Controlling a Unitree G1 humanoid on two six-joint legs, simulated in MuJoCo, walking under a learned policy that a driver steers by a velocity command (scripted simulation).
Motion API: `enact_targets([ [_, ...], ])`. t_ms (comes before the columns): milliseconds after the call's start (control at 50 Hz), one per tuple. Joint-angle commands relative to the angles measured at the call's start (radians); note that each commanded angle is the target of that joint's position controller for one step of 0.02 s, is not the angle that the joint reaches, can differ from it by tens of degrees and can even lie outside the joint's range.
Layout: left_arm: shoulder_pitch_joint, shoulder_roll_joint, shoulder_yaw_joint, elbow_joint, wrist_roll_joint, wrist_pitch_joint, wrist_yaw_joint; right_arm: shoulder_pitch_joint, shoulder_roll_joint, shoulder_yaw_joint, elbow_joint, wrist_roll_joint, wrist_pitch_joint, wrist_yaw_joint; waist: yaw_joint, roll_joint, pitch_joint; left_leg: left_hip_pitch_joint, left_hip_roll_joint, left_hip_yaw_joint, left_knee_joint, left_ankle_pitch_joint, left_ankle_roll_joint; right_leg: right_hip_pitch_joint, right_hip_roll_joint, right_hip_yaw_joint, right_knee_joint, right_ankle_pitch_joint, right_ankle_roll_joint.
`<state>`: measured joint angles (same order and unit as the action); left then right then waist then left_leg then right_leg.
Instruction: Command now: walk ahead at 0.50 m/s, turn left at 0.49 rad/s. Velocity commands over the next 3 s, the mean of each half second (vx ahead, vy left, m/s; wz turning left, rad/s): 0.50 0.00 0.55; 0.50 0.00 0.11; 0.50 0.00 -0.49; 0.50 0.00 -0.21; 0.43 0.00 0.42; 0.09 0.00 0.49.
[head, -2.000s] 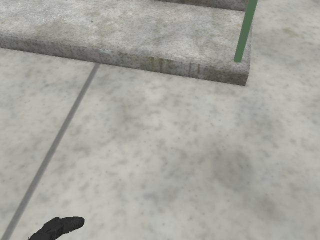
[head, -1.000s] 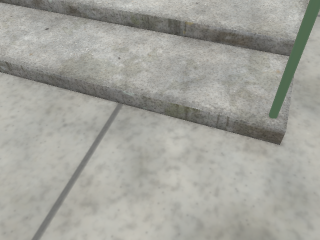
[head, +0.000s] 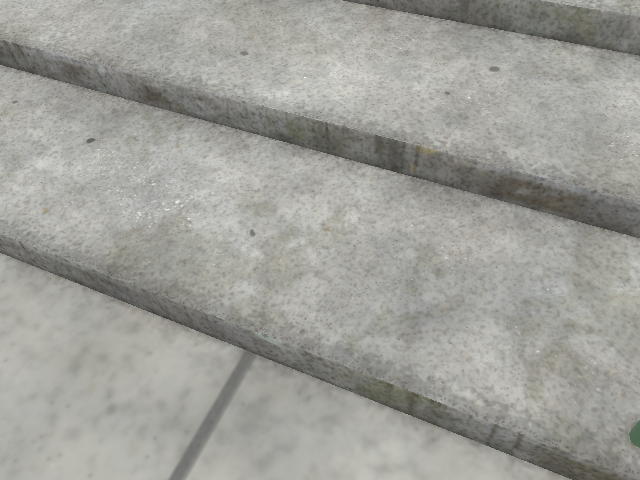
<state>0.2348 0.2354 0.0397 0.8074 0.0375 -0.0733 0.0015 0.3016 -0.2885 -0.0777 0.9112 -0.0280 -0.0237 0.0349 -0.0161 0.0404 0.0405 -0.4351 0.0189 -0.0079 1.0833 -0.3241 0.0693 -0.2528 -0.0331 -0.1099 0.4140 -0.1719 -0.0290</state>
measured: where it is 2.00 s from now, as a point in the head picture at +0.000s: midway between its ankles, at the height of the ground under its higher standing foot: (261, 230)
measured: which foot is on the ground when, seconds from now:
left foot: up 0.00-0.32, down 0.34-0.94, up 0.96-1.00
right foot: down 0.00-0.34, up 0.36-0.82, down 0.84-1.00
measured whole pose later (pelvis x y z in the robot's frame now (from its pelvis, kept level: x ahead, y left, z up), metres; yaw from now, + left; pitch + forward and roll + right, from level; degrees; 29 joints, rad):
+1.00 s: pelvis +0.53 +0.15 -0.03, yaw +19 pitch +0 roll +0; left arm 0.16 0.22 0.03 0.82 0.02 -0.05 -0.01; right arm 0.39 -0.23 -0.04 0.98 -0.04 -0.06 -0.02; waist 0.00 0.03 0.04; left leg -0.06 -0.10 -0.01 0.98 -0.41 0.07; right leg -0.37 0.07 -0.08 0.64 -0.25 -0.13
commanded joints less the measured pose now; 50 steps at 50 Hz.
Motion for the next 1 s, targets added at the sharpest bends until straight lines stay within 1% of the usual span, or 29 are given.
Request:
enact_targets([
  [20, 0.061, 0.105, 0.028, -0.014, -0.015, -0.034, 0.005, -0.007, -0.025, -0.005, -0.058, -0.008, 0.015, 0.015, 0.011, -0.157, -0.037, -0.169, 0.063, -0.036, 0.020, 0.085, -0.013, 0.165, -0.257, 0.193, -0.252, 0.101, -0.101],
  [140, 0.119, 0.116, 0.037, 0.043, -0.010, -0.039, 0.006, -0.203, 0.003, 0.016, -0.130, -0.009, 0.018, 0.043, 0.034, -0.134, 0.030, -0.226, 0.082, 0.009, -0.226, 0.262, -0.037, 0.186, -0.249, 0.020, -0.292, 0.147, -0.114],
  [200, 0.137, 0.142, 0.044, 0.063, -0.009, -0.035, 0.010, -0.288, -0.001, 0.024, -0.165, -0.007, 0.017, 0.055, 0.046, -0.130, 0.052, -0.162, 0.073, 0.062, -0.355, 0.275, -0.015, 0.191, -0.254, -0.049, -0.287, 0.161, -0.096],
  [260, 0.167, 0.167, 0.052, 0.086, -0.009, -0.019, 0.014, -0.332, -0.017, 0.021, -0.189, -0.016, 0.020, 0.055, 0.054, -0.125, 0.067, -0.133, 0.050, 0.106, -0.424, 0.192, 0.023, 0.259, -0.272, -0.088, -0.234, 0.253, -0.082],
  [300, 0.170, 0.191, 0.059, 0.097, -0.008, -0.005, 0.015, -0.305, -0.032, 0.015, -0.188, -0.022, 0.020, 0.047, 0.036, -0.129, 0.041, -0.064, 0.000, 0.142, -0.456, 0.095, 0.060, 0.308, -0.273, -0.126, -0.108, 0.510, -0.070],
  [320, 0.169, 0.202, 0.061, 0.099, -0.009, 0.004, 0.013, -0.235, -0.044, 0.006, -0.171, -0.023, 0.016, 0.039, 0.005, -0.125, -0.007, 0.024, -0.043, 0.158, -0.480, 0.063, 0.083, 0.319, -0.266, -0.146, 0.028, 0.663, -0.066],
  [340, 0.154, 0.204, 0.059, 0.094, -0.014, 0.015, 0.011, -0.086, -0.062, -0.008, -0.124, -0.026, 0.004, 0.027, -0.064, -0.087, -0.092, 0.204, -0.092, 0.166, -0.545, 0.090, 0.112, 0.267, -0.241, -0.177, 0.246, 0.699, -0.050],
  [360, 0.159, 0.178, 0.049, 0.067, -0.008, 0.019, 0.009, 0.103, -0.142, -0.039, -0.071, -0.034, -0.004, 0.008, -0.133, 0.025, -0.216, 0.467, 0.013, -0.018, -0.601, -0.021, 0.159, 0.074, -0.208, -0.184, 0.557, 0.448, -0.011],
  [380, 0.180, 0.061, 0.025, -0.015, -0.009, 0.010, -0.011, 0.083, -0.278, -0.067, -0.088, -0.015, 0.000, -0.007, -0.062, 0.296, -0.274, 0.736, 0.294, -0.545, -0.712, -0.096, 0.289, -0.379, -0.018, -0.135, 0.883, -0.368, 0.055],
  [400, 0.055, 0.156, 0.043, -0.032, -0.004, 0.000, -0.013, 0.104, -0.268, -0.064, -0.104, 0.007, 0.010, -0.013, -0.108, 0.122, -0.276, 0.732, 0.316, -0.702, -0.822, -0.063, 0.287, -0.493, 0.003, 0.084, 0.955, -0.370, 0.047],
  [420, -0.006, 0.153, 0.042, -0.047, -0.022, -0.009, -0.018, 0.065, -0.236, -0.056, -0.091, 0.009, 0.013, -0.020, -0.088, 0.057, -0.152, 0.650, 0.292, -0.533, -0.818, 0.066, 0.262, -0.533, -0.047, 0.111, 0.927, -0.248, 0.028],
  [440, 0.014, 0.134, 0.035, -0.027, -0.027, -0.018, -0.015, 0.011, -0.177, -0.042, -0.094, 0.013, 0.009, -0.023, -0.041, -0.004, -0.078, 0.523, 0.248, -0.427, -0.816, 0.220, 0.232, -0.475, -0.082, 0.116, 0.835, -0.162, 0.020],
  [460, 0.025, 0.131, 0.036, -0.014, -0.014, -0.013, -0.011, -0.035, -0.147, -0.034, -0.103, 0.017, 0.002, -0.026, -0.006, -0.022, -0.051, 0.439, 0.199, -0.354, -0.823, 0.322, 0.207, -0.409, -0.099, 0.124, 0.775, -0.140, 0.022],
  [500, 0.061, 0.122, 0.034, -0.002, 0.010, 0.020, -0.012, -0.066, -0.110, -0.020, -0.109, 0.028, -0.015, -0.027, 0.037, -0.008, -0.069, 0.356, 0.150, -0.284, -0.843, 0.433, 0.199, -0.309, -0.103, 0.131, 0.718, -0.127, 0.042],
  [540, 0.037, 0.106, 0.030, -0.011, 0.013, 0.041, -0.017, -0.036, -0.123, -0.021, -0.099, 0.034, -0.031, -0.024, 0.043, -0.018, -0.056, 0.323, 0.124, -0.257, -0.863, 0.482, 0.204, -0.311, -0.091, 0.116, 0.667, -0.107, 0.063],
  [560, 0.015, 0.100, 0.028, -0.016, 0.010, 0.046, -0.019, -0.018, -0.129, -0.022, -0.094, 0.030, -0.034, -0.023, 0.038, -0.021, -0.042, 0.319, 0.118, -0.243, -0.879, 0.478, 0.201, -0.332, -0.087, 0.105, 0.636, -0.077, 0.070],
  [620, -0.100, 0.098, 0.025, -0.047, 0.007, 0.048, -0.023, 0.054, -0.118, -0.015, -0.066, 0.028, -0.038, -0.024, -0.002, -0.008, 0.001, 0.350, 0.108, -0.230, -0.911, 0.476, 0.173, -0.403, -0.087, 0.095, 0.503, 0.040, 0.078],
  [680, -0.161, 0.082, 0.015, -0.058, -0.001, 0.045, -0.025, 0.114, -0.099, -0.006, -0.039, 0.021, -0.042, -0.031, -0.028, 0.023, -0.006, 0.425, 0.109, -0.214, -0.899, 0.524, 0.151, -0.427, -0.070, 0.081, 0.449, 0.100, 0.068],
  [740, -0.217, 0.092, 0.012, -0.070, -0.005, 0.040, -0.022, 0.171, -0.087, 0.004, -0.014, 0.010, -0.043, -0.041, -0.047, 0.010, 0.015, 0.576, 0.150, -0.216, -0.889, 0.610, 0.160, -0.558, -0.075, 0.069, 0.487, 0.062, 0.036],
  [820, -0.299, 0.080, 0.002, -0.110, -0.003, 0.037, -0.020, 0.240, -0.081, 0.012, 0.024, -0.011, -0.044, -0.061, -0.067, 0.017, 0.068, 0.741, 0.187, -0.160, -0.855, 0.798, 0.154, -0.701, -0.055, 0.040, 0.562, -0.068, -0.019],
  [840, -0.300, 0.063, -0.005, -0.127, 0.000, 0.044, -0.016, 0.241, -0.081, 0.013, 0.041, -0.014, -0.042, -0.064, -0.050, 0.021, 0.083, 0.748, 0.209, -0.140, -0.840, 0.860, 0.141, -0.702, -0.054, 0.055, 0.561, -0.126, -0.041],
  [860, -0.279, 0.066, -0.008, -0.127, -0.009, 0.047, -0.012, 0.213, -0.072, 0.017, 0.039, -0.018, -0.042, -0.065, -0.027, 0.011, 0.077, 0.734, 0.188, -0.091, -0.818, 0.986, 0.120, -0.647, -0.024, 0.033, 0.536, -0.152, -0.066],
  [880, -0.214, 0.055, -0.013, -0.110, -0.011, 0.049, -0.011, 0.160, -0.065, 0.024, 0.031, -0.026, -0.040, -0.069, 0.019, 0.008, 0.047, 0.675, 0.155, -0.031, -0.756, 1.206, 0.087, -0.479, 0.027, 0.009, 0.466, -0.176, -0.095],
  [900, -0.109, 0.058, -0.009, -0.081, -0.013, 0.052, -0.011, 0.131, -0.075, 0.024, 0.029, -0.030, -0.039, -0.075, 0.067, 0.028, -0.023, 0.630, 0.169, -0.028, -0.651, 1.395, 0.071, -0.283, 0.062, 0.019, 0.382, -0.137, -0.116],
  [920, 0.009, 0.096, 0.010, -0.047, -0.019, 0.052, -0.003, 0.113, -0.109, 0.015, 0.031, -0.030, -0.037, -0.077, 0.120, 0.056, -0.089, 0.633, 0.183, -0.045, -0.511, 1.466, 0.056, -0.138, 0.085, 0.049, 0.293, -0.099, -0.130],
  [940, 0.186, 0.137, 0.033, 0.020, -0.018, 0.041, -0.004, 0.031, -0.144, 0.003, 0.010, -0.020, -0.040, -0.073, 0.209, 0.056, -0.129, 0.570, 0.144, -0.010, -0.314, 1.381, 0.045, 0.059, 0.103, 0.013, 0.123, 0.074, -0.127],
  [960, 0.346, 0.172, 0.055, 0.085, -0.012, 0.032, 0.001, -0.072, -0.152, -0.004, -0.023, 0.006, -0.052, -0.065, 0.302, -0.025, -0.137, 0.359, 0.018, 0.037, 0.059, 0.982, 0.019, 0.281, 0.059, 0.081, -0.042, 0.233, -0.172],
  [980, 0.319, 0.222, 0.051, 0.110, -0.006, 0.025, -0.002, -0.003, 0.027, 0.039, -0.067, -0.007, -0.078, -0.054, 0.118, -0.269, -0.115, -0.081, -0.122, 0.006, 0.422, -0.160, -0.020, 0.504, -0.199, 0.431, 0.140, 0.895, -0.211],
  [1000, 0.281, 0.225, 0.056, 0.111, -0.034, 0.024, -0.014, 0.144, 0.007, 0.035, -0.066, 0.009, -0.081, -0.044, 0.043, -0.235, -0.252, -0.167, -0.120, -0.109, 0.491, -0.059, -0.022, 0.533, -0.296, 0.723, -0.003, 0.957, -0.331],
])
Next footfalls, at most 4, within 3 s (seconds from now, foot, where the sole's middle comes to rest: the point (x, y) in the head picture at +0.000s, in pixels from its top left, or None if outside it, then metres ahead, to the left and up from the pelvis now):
0.34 left None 0.30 0.15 -0.78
0.84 right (289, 411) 0.63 0.13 -0.78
1.42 left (210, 259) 0.98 0.32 -0.67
1.98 right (312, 184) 1.22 0.07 -0.67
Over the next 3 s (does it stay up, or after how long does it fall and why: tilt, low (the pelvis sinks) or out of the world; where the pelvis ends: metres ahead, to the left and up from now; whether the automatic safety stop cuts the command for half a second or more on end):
stays up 1.53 0.29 0.22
